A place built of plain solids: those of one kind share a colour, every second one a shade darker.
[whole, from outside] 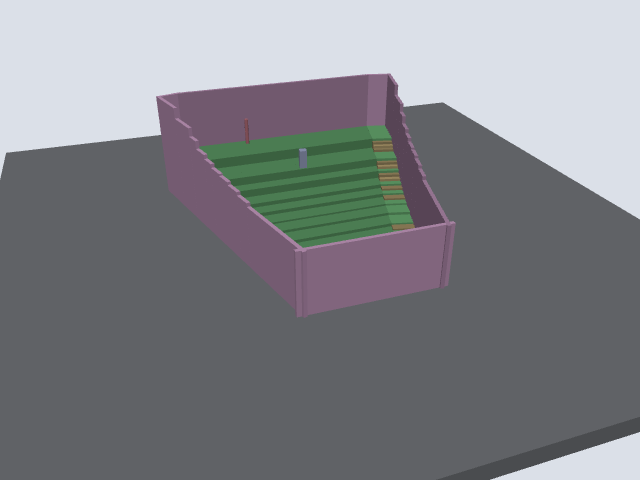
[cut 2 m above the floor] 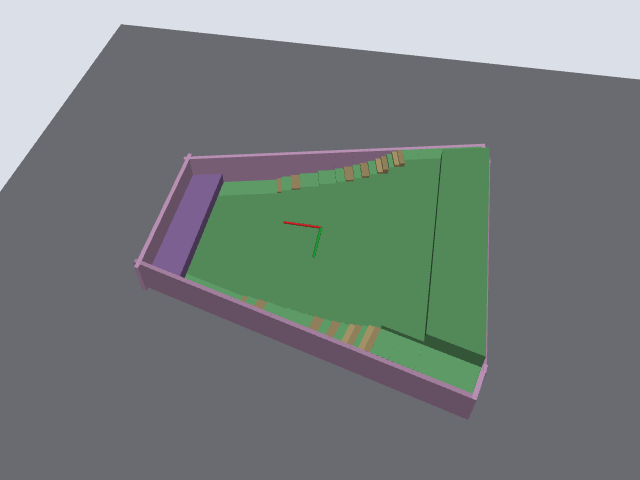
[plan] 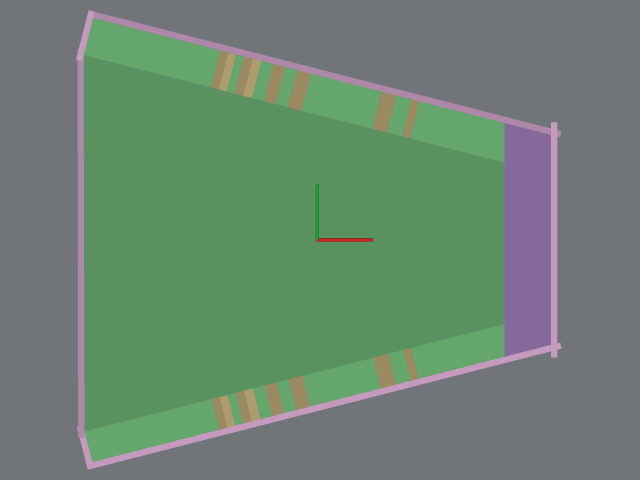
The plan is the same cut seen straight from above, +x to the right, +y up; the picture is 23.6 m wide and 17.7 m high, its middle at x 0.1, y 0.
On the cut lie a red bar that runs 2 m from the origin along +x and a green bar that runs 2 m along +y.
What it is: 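A raked hall of assembly; its floor steps down in tiers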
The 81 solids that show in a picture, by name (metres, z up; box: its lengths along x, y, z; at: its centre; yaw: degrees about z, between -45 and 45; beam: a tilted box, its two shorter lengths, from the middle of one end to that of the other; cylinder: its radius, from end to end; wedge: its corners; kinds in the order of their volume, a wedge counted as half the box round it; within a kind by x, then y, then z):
{
 "floor_1": {"wedge": [[-8.61, 6.82, -6.04], [-8.61, 6.82, 2.96], [-8.58, -7.06, -6.04], [-8.58, -7.06, 2.96], [-5.95, 6.14, -6.04], [-5.95, 6.14, 2.96], [-5.92, -6.38, -6.04], [-5.92, -6.38, 2.96]]},
 "floor_2": {"box": [2.75, 1.17, 9.0], "at": [-7.11, -7.28, -1.54], "yaw": 14.3},
 "floor_3": {"box": [2.75, 1.41, 9.0], "at": [-7.11, 7.16, -1.54], "yaw": -14.3},
 "floor_4": {"wedge": [[-5.95, 6.14, -6.73], [-5.95, 6.14, 2.27], [-5.92, -6.38, -6.73], [-5.92, -6.38, 2.27], [-4.8, 5.85, -6.73], [-4.8, 5.85, 2.27], [-4.77, -6.09, -6.73], [-4.77, -6.09, 2.27]]},
 "floor_5": {"box": [1.19, 1.17, 9.0], "at": [-5.2, -6.8, -2.23], "yaw": 14.3},
 "floor_6": {"box": [1.19, 1.41, 9.0], "at": [-5.2, 6.68, -2.23], "yaw": -14.3},
 "floor_7": {"wedge": [[-4.81, 5.85, -6.73], [-4.81, 5.85, 2.27], [-4.78, -6.09, -6.73], [-4.78, -6.09, 2.27], [-3.93, 5.62, -6.73], [-3.93, 5.62, 2.27], [-3.9, -5.86, -6.73], [-3.9, -5.86, 2.27]]},
 "floor_8": {"box": [0.91, 1.17, 9.0], "at": [-4.19, -6.54, -2.23], "yaw": 14.3},
 "floor_9": {"box": [0.91, 1.41, 9.0], "at": [-4.19, 6.42, -2.23], "yaw": -14.3},
 "floor_10": {"wedge": [[-3.93, 5.62, -7.27], [-3.93, 5.62, 1.73], [-3.9, -5.86, -7.27], [-3.9, -5.86, 1.73], [-3.05, 5.4, -7.27], [-3.05, 5.4, 1.73], [-3.02, -5.64, -7.27], [-3.02, -5.64, 1.73]]},
 "floor_11": {"box": [0.9, 1.17, 9.0], "at": [-3.32, -6.32, -2.77], "yaw": 14.3},
 "floor_12": {"box": [0.9, 1.41, 9.0], "at": [-3.32, 6.2, -2.77], "yaw": -14.3},
 "floor_13": {"wedge": [[-3.06, 5.4, -7.78], [-3.06, 5.4, 1.23], [-3.02, -5.64, -7.78], [-3.02, -5.64, 1.23], [-1.97, 5.12, -7.78], [-1.97, 5.12, 1.23], [-1.94, -5.36, -7.78], [-1.94, -5.36, 1.23]]},
 "floor_14": {"box": [1.12, 1.17, 9.0], "at": [-2.34, -6.07, -3.27], "yaw": 14.3},
 "floor_15": {"box": [1.12, 1.41, 9.0], "at": [-2.34, 5.95, -3.27], "yaw": -14.3},
 "floor_16": {"wedge": [[-1.98, 5.12, -8.04], [-1.98, 5.12, 0.96], [-1.95, -5.36, -8.04], [-1.95, -5.36, 0.96], [-1.09, 4.9, -8.04], [-1.09, 4.9, 0.96], [-1.06, -5.14, -8.04], [-1.06, -5.14, 0.96]]},
 "floor_17": {"box": [0.91, 1.17, 9.0], "at": [-1.36, -5.82, -3.54], "yaw": 14.3},
 "floor_18": {"box": [0.91, 1.41, 9.0], "at": [-1.36, 5.7, -3.54], "yaw": -14.3},
 "floor_19": {"wedge": [[-1.1, 4.9, -8.28], [-1.1, 4.9, 0.72], [-1.06, -5.14, -8.28], [-1.06, -5.14, 0.72], [-0.05, 4.63, -8.28], [-0.05, 4.63, 0.72], [-0.02, -4.87, -8.28], [-0.02, -4.87, 0.72]]},
 "floor_20": {"box": [1.07, 1.17, 9.0], "at": [-0.4, -5.57, -3.78], "yaw": 14.3},
 "floor_21": {"box": [1.07, 1.41, 9.0], "at": [-0.4, 5.45, -3.78], "yaw": -14.3},
 "floor_22": {"wedge": [[-0.06, 4.63, -8.39], [-0.06, 4.63, 0.61], [-0.03, -4.87, -8.39], [-0.03, -4.87, 0.61], [0.95, 4.38, -8.39], [0.95, 4.38, 0.61], [0.98, -4.62, -8.39], [0.98, -4.62, 0.61]]},
 "floor_23": {"box": [1.03, 1.17, 9.0], "at": [0.62, -5.31, -3.89], "yaw": 14.3},
 "floor_24": {"box": [1.03, 1.41, 9.0], "at": [0.62, 5.19, -3.89], "yaw": -14.3},
 "floor_25": {"wedge": [[0.94, 4.38, -8.57], [0.94, 4.38, 0.43], [0.97, -4.62, -8.57], [0.97, -4.62, 0.43], [2.02, 4.1, -8.57], [2.02, 4.1, 0.43], [2.06, -4.34, -8.57], [2.06, -4.34, 0.43]]},
 "floor_26": {"box": [1.12, 1.17, 9.0], "at": [1.66, -5.04, -4.07], "yaw": 14.3},
 "floor_27": {"box": [1.12, 1.41, 9.0], "at": [1.66, 4.92, -4.07], "yaw": -14.3},
 "floor_28": {"wedge": [[2.02, 4.1, -8.77], [2.02, 4.1, 0.23], [2.05, -4.34, -8.77], [2.05, -4.34, 0.23], [3.13, 3.82, -8.77], [3.13, 3.82, 0.23], [3.16, -4.06, -8.77], [3.16, -4.06, 0.23]]},
 "floor_29": {"box": [1.14, 1.17, 9.0], "at": [2.75, -4.76, -4.27], "yaw": 14.3},
 "floor_30": {"box": [1.14, 1.41, 9.0], "at": [2.75, 4.64, -4.27], "yaw": -14.3},
 "floor_31": {"wedge": [[3.13, 3.82, -9.0], [3.13, 3.82, 0.0], [3.16, -4.06, -9.0], [3.16, -4.06, 0.0], [8.61, -2.66, -9.0], [8.61, -2.66, 0.0], [8.61, 2.42, -9.0], [8.61, 2.42, 0.0]]},
 "floor_32": {"wedge": [[3.13, 3.82, -9.0], [3.13, 3.82, 0.0], [3.48, 5.19, -9.0], [3.48, 5.19, 0.0], [8.61, 2.42, -9.0], [8.61, 2.42, 0.0], [8.61, 3.87, -9.0], [8.61, 3.87, 0.0]]},
 "floor_33": {"wedge": [[3.16, -4.06, -9.0], [3.16, -4.06, 0.0], [3.45, -5.19, -9.0], [3.45, -5.19, 0.0], [8.61, -3.87, -9.0], [8.61, -3.87, 0.0], [8.61, -2.66, -9.0], [8.61, -2.66, 0.0]]},
 "wall_1": {"box": [0.23, 14.35, 12.89], "at": [-8.72, -0.12, 0.4], "yaw": 0.1},
 "wall_2": {"box": [0.23, 1.64, 12.89], "at": [-8.55, -7.65, 0.4], "yaw": 14.3},
 "wall_3": {"box": [0.23, 1.88, 12.89], "at": [-8.55, 7.53, 0.4], "yaw": -14.3},
 "wall_4": {"box": [2.98, 0.23, 12.89], "at": [-7.05, -7.99, 0.4], "yaw": 14.3},
 "wall_5": {"box": [2.98, 0.23, 12.89], "at": [-7.02, 7.99, 0.4], "yaw": -14.3},
 "wall_6": {"box": [1.19, 0.23, 12.89], "at": [-5.03, -7.48, -0.28], "yaw": 14.3},
 "wall_7": {"box": [1.19, 0.23, 12.89], "at": [-5.0, 7.48, -0.28], "yaw": -14.3},
 "wall_8": {"box": [0.91, 0.23, 12.89], "at": [-4.02, -7.22, -0.28], "yaw": 14.3},
 "wall_9": {"box": [0.91, 0.23, 12.89], "at": [-3.99, 7.22, -0.28], "yaw": -14.3},
 "wall_10": {"box": [0.9, 0.23, 12.89], "at": [-3.14, -6.99, -0.82], "yaw": 14.3},
 "wall_11": {"box": [0.9, 0.23, 12.89], "at": [-3.11, 6.99, -0.82], "yaw": -14.3},
 "wall_12": {"box": [1.11, 0.23, 12.89], "at": [-2.17, -6.74, -1.33], "yaw": 14.3},
 "wall_13": {"box": [1.11, 0.23, 12.89], "at": [-2.13, 6.74, -1.33], "yaw": -14.3},
 "wall_14": {"box": [0.91, 0.23, 12.89], "at": [-1.19, -6.49, -1.59], "yaw": 14.3},
 "wall_15": {"box": [0.91, 0.23, 12.89], "at": [-1.15, 6.49, -1.59], "yaw": -14.3},
 "wall_16": {"box": [1.07, 0.23, 12.89], "at": [-0.23, -6.25, -1.83], "yaw": 14.3},
 "wall_17": {"box": [1.07, 0.23, 12.89], "at": [-0.19, 6.25, -1.83], "yaw": -14.3},
 "wall_18": {"box": [1.03, 0.23, 12.89], "at": [0.79, -5.99, -1.95], "yaw": 14.3},
 "wall_19": {"box": [1.03, 0.23, 12.89], "at": [0.82, 5.99, -1.95], "yaw": -14.3},
 "wall_20": {"box": [1.11, 0.23, 12.89], "at": [1.83, -5.72, -2.12], "yaw": 14.3},
 "wall_21": {"box": [1.11, 0.23, 12.89], "at": [1.86, 5.72, -2.12], "yaw": -14.3},
 "wall_22": {"box": [1.14, 0.23, 12.89], "at": [2.93, -5.44, -2.33], "yaw": 14.3},
 "wall_23": {"box": [1.14, 0.23, 12.89], "at": [2.96, 5.44, -2.33], "yaw": -14.3},
 "wall_24": {"box": [5.68, 0.23, 12.89], "at": [6.23, -4.6, -2.55], "yaw": 14.3},
 "wall_25": {"box": [5.65, 0.23, 12.89], "at": [6.25, 4.6, -2.55], "yaw": -14.3},
 "wall_26": {"box": [0.23, 8.68, 12.89], "at": [8.73, 0.0, -2.55]},
 "stage_1": {"wedge": [[6.9, -4.31, 0.0], [6.9, -4.31, 0.72], [6.9, 4.31, 0.0], [6.9, 4.31, 0.72], [8.61, -3.87, 0.0], [8.61, -3.87, 0.72], [8.61, 3.87, 0.0], [8.61, 3.87, 0.72]]},
 "tread_1": {"box": [0.3, 1.41, 0.51], "at": [-5.64, 6.79, 2.53], "yaw": -14.3},
 "tread_2": {"box": [0.3, 1.41, 0.34], "at": [-5.35, 6.71, 2.44], "yaw": -14.3},
 "tread_3": {"box": [0.3, 1.41, 0.17], "at": [-5.06, 6.64, 2.36], "yaw": -14.3},
 "tread_4": {"box": [0.3, 1.17, 0.36], "at": [-3.61, -6.39, 1.91], "yaw": 14.3},
 "tread_5": {"box": [0.3, 1.41, 0.36], "at": [-3.61, 6.27, 1.91], "yaw": -14.3},
 "tread_6": {"box": [0.3, 1.17, 0.18], "at": [-3.32, -6.32, 1.82], "yaw": 14.3},
 "tread_7": {"box": [0.3, 1.41, 0.18], "at": [-3.32, 6.2, 1.82], "yaw": -14.3},
 "tread_8": {"box": [0.33, 1.17, 0.34], "at": [-2.72, -6.16, 1.39], "yaw": 14.3},
 "tread_9": {"box": [0.33, 1.41, 0.34], "at": [-2.72, 6.04, 1.39], "yaw": -14.3},
 "tread_10": {"box": [0.33, 1.17, 0.17], "at": [-2.4, -6.08, 1.31], "yaw": 14.3},
 "tread_11": {"box": [0.33, 1.41, 0.17], "at": [-2.4, 5.96, 1.31], "yaw": -14.3},
 "tread_12": {"box": [0.46, 1.17, 0.13], "at": [-1.58, -5.87, 1.03], "yaw": 14.3},
 "tread_13": {"box": [0.46, 1.41, 0.13], "at": [-1.58, 5.75, 1.03], "yaw": -14.3},
 "tread_14": {"box": [0.54, 1.17, 0.12], "at": [-0.66, -5.64, 0.78], "yaw": 14.3},
 "tread_15": {"box": [0.54, 1.41, 0.12], "at": [-0.66, 5.52, 0.78], "yaw": -14.3},
 "tread_16": {"box": [0.57, 1.17, 0.1], "at": [2.48, -4.83, 0.28], "yaw": 14.3},
 "tread_17": {"box": [0.57, 1.41, 0.1], "at": [2.48, 4.71, 0.28], "yaw": -14.3},
 "tread_18": {"box": [0.3, 1.17, 0.16], "at": [3.45, -4.59, 0.03], "yaw": 14.3},
 "tread_19": {"box": [0.3, 1.41, 0.16], "at": [3.45, 4.47, 0.03], "yaw": -14.3},
 "lectern_1": {"box": [0.51, 0.48, 1.23], "at": [-4.28, 0.29, 2.89], "yaw": -9.0},
 "roll_1": {"cylinder": 0.12, "from": [-8.08, -2.62, 2.96], "to": [-8.08, -2.62, 4.74]}
}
